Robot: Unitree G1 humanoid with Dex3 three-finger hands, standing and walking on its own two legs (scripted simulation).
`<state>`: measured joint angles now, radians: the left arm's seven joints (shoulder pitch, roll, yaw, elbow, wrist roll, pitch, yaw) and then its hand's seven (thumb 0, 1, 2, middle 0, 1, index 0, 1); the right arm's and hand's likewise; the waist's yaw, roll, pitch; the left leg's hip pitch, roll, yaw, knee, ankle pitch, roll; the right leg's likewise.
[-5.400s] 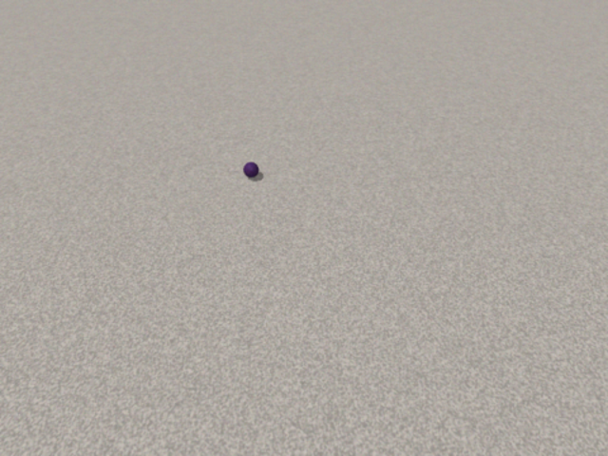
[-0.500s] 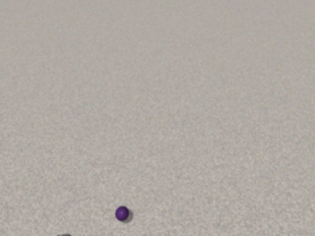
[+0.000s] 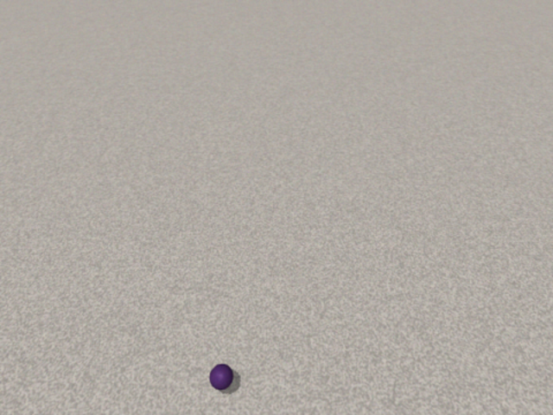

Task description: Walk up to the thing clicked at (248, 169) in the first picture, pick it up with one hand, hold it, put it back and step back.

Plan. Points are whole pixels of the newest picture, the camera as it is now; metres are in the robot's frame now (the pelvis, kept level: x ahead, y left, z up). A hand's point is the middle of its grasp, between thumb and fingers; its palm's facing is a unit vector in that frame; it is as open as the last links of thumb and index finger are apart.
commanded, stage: walk up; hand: left
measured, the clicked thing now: (221, 376) +0.39 +0.22 -0.74
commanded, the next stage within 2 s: stand in 0.20 s
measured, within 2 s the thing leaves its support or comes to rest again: neither
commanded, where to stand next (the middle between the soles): +0.03 +0.00 m, yaw -1 degrees
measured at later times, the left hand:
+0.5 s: hand out of the picture +0.09 +0.25 -0.16, palm faces -0.01 -0.94 -0.33, open 7.4 cm
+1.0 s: hand out of the picture +0.08 +0.24 -0.16, palm faces -0.02 -0.94 -0.33, open 7.4 cm
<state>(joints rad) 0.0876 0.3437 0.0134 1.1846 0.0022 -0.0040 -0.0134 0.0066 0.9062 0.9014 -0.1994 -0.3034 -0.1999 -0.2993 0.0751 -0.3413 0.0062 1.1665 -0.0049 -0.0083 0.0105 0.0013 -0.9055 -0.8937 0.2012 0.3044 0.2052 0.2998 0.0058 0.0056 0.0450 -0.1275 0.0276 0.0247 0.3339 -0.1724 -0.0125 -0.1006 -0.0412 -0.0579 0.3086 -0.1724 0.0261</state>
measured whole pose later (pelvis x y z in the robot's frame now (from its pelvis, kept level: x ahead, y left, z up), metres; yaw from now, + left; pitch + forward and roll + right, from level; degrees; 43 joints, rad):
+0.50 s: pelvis +0.00 +0.00 +0.00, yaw +0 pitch -2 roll +0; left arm 0.08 0.35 0.01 1.15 0.00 -0.01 -0.01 0.01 0.91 0.90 -0.20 -0.30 -0.20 -0.30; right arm 0.07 -0.34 0.01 1.15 -0.01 -0.01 0.01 0.00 -0.91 -0.89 0.20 0.30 0.20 0.30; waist 0.00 0.00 0.05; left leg -0.11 0.03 0.03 0.30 -0.16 -0.02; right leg -0.09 -0.04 -0.06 0.30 -0.18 0.02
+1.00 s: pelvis +0.00 -0.01 +0.00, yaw +0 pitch -2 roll +0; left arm 0.11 0.35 0.00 1.14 0.00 -0.01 -0.01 0.01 0.91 0.90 -0.20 -0.30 -0.20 -0.30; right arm 0.10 -0.35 0.01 1.15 -0.01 0.00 0.01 0.00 -0.91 -0.89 0.20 0.30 0.20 0.30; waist 0.00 0.00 0.05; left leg -0.11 0.05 0.02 0.31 -0.17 -0.03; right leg -0.09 -0.02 -0.06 0.30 -0.18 0.01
